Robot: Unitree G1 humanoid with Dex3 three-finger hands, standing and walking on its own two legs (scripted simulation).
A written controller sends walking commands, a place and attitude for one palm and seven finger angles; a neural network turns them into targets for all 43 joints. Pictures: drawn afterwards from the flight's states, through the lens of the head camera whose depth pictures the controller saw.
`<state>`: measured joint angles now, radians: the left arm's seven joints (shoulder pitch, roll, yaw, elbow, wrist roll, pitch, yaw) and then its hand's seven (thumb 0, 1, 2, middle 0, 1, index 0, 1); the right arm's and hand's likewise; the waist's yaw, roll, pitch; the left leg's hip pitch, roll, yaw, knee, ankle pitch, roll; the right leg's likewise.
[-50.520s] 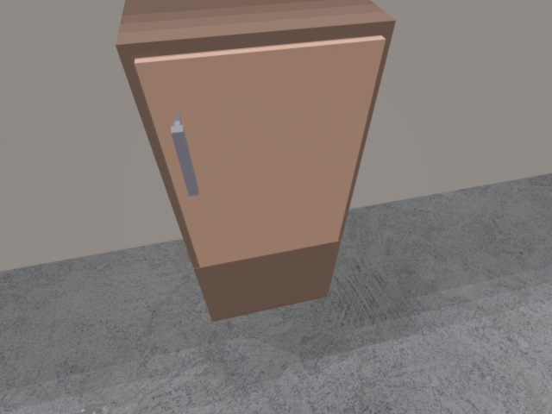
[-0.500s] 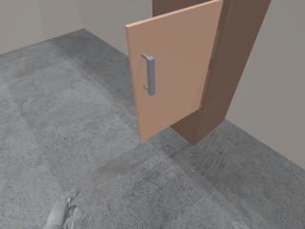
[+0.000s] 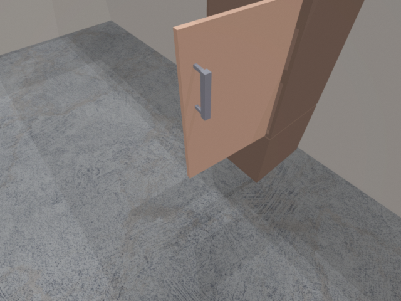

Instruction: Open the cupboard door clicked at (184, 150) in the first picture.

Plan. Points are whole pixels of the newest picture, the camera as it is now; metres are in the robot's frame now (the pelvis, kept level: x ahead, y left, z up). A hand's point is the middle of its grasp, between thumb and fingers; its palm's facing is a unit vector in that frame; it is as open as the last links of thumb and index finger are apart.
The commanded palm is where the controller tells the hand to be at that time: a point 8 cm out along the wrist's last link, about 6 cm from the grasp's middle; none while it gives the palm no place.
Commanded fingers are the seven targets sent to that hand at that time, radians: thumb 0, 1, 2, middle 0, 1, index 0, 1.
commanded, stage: let the arm hang, fingers relaxed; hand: left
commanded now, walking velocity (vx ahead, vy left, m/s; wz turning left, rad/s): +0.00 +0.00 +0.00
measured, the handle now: (201, 92) +0.61 +0.04 +0.07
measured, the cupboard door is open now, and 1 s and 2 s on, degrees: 84 84 84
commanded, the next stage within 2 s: look to check the result in 0.42 s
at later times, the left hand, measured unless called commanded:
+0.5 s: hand out of the picture +0.01 +0.17 -0.17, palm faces +0.03 -0.98 -0.19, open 7.3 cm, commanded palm none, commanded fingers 0.00 0.90 0.90 -0.20 -0.30 -0.20 -0.30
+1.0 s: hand out of the picture +0.03 +0.18 -0.17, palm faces +0.02 -0.98 -0.22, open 7.4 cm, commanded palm none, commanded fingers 0.00 0.90 0.90 -0.20 -0.30 -0.20 -0.30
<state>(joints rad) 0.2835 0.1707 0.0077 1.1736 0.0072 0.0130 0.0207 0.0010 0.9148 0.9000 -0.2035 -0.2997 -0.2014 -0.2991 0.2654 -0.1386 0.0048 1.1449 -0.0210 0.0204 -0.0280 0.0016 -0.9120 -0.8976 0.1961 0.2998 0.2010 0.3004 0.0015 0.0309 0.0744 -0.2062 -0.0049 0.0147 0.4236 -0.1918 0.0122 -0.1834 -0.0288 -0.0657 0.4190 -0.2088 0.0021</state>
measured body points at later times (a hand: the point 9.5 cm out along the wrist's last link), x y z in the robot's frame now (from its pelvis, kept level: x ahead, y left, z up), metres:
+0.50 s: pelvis +0.01 +0.00 +0.00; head +0.02 -0.01 +0.45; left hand +0.01 +0.22 -0.16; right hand +0.00 -0.21 -0.17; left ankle +0.02 +0.11 -0.74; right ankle +0.01 -0.12 -0.74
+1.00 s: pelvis +0.01 +0.00 +0.00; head +0.03 -0.01 +0.45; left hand +0.03 +0.23 -0.15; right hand +0.03 -0.24 -0.16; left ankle +0.02 +0.11 -0.74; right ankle +0.01 -0.12 -0.74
